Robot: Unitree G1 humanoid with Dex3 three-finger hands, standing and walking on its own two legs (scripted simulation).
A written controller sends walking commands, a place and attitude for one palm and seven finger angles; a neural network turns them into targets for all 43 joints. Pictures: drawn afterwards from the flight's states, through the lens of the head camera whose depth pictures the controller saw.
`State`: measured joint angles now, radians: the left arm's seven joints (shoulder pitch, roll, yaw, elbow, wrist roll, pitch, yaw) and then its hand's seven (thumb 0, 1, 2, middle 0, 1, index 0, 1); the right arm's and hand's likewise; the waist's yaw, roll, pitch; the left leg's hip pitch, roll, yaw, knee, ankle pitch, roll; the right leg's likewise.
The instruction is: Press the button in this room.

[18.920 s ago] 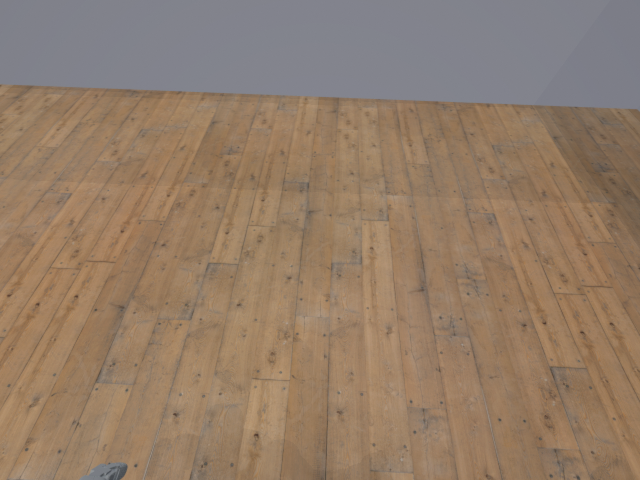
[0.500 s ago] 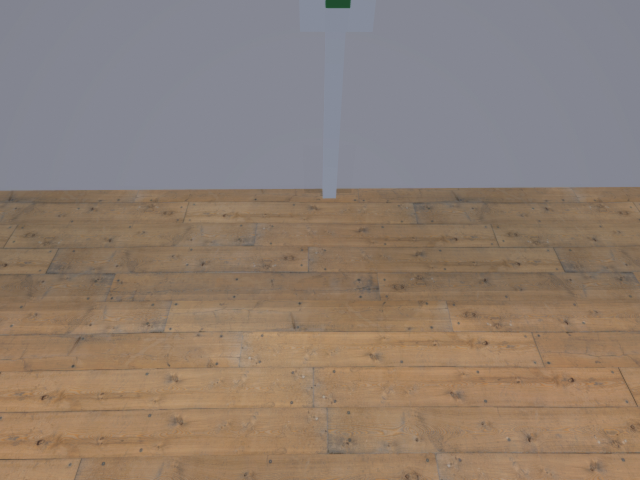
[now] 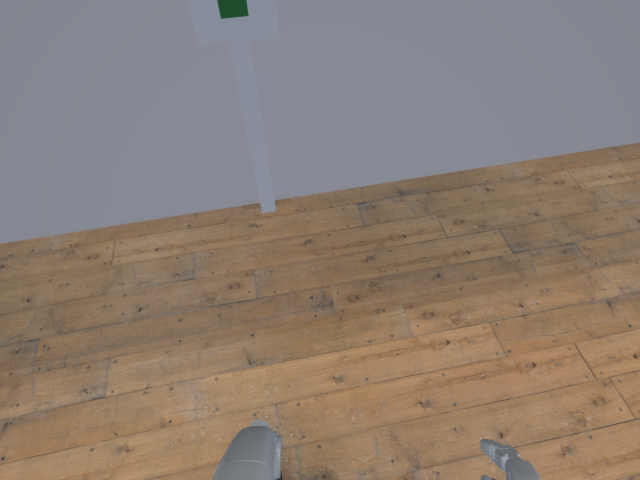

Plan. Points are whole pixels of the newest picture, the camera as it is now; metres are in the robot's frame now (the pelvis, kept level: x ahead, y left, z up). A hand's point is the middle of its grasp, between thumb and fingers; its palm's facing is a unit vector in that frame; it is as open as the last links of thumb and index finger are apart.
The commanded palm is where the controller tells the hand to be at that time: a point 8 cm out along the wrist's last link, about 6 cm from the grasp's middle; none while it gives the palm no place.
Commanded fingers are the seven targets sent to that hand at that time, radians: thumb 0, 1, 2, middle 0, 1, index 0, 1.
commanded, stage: walk to a spot facing it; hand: left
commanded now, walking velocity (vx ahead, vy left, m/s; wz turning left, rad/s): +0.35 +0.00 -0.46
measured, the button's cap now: out of the picture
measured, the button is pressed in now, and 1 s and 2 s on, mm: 0 0 0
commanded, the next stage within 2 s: turn to face it in 0.76 s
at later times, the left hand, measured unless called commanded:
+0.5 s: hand (241, 291) +0.42 +0.20 -0.15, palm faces -0.31 -0.93 -0.21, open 7.4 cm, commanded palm none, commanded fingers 0.00 0.90 0.90 -0.20 -0.30 -0.20 -0.30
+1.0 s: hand (302, 237) +0.56 +0.11 -0.17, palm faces -0.46 -0.85 -0.26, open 7.3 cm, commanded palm none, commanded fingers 0.00 0.90 0.90 -0.20 -0.30 -0.20 -0.30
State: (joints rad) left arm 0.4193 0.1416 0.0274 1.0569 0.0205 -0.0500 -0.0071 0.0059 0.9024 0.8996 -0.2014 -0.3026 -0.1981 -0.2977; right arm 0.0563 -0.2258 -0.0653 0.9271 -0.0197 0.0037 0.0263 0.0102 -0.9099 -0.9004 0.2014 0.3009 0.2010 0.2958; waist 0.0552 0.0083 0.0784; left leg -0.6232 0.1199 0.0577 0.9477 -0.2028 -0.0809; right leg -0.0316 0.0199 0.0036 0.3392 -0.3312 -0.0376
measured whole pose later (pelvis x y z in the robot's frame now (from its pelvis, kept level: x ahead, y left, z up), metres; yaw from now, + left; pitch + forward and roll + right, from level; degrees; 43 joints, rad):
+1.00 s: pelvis +0.41 -0.05 -0.01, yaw -30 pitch +0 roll -1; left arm 0.22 0.23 0.05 1.00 0.01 -0.03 0.00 -0.01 0.93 0.90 -0.20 -0.30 -0.20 -0.30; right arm 0.09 -0.21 -0.04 0.91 -0.01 -0.02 0.00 0.01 -0.91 -0.90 0.20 0.30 0.20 0.30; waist 0.00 0.03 0.07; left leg -0.58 0.14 0.04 0.91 -0.26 -0.08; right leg -0.21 0.05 -0.03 0.48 -0.28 -0.05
